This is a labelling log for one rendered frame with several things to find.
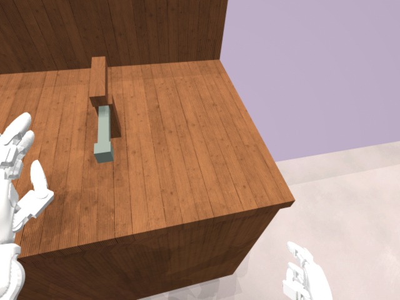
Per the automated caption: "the left robot forearm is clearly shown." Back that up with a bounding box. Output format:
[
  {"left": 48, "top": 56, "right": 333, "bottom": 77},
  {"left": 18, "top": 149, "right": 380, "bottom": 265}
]
[{"left": 0, "top": 243, "right": 25, "bottom": 300}]

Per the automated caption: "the tap lever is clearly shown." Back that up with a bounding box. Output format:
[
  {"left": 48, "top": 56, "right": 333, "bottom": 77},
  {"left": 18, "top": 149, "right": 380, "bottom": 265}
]
[{"left": 94, "top": 106, "right": 114, "bottom": 163}]

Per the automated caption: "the robot right hand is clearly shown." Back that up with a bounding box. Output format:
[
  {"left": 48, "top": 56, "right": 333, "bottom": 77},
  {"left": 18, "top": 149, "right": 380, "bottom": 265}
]
[{"left": 283, "top": 241, "right": 333, "bottom": 300}]

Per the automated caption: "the counter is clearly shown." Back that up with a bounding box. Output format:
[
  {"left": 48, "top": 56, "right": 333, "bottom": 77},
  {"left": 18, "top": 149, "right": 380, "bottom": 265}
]
[{"left": 0, "top": 0, "right": 295, "bottom": 300}]

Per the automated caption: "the robot left hand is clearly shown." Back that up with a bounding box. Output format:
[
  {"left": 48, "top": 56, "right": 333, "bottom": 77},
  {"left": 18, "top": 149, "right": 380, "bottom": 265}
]
[{"left": 0, "top": 112, "right": 54, "bottom": 244}]

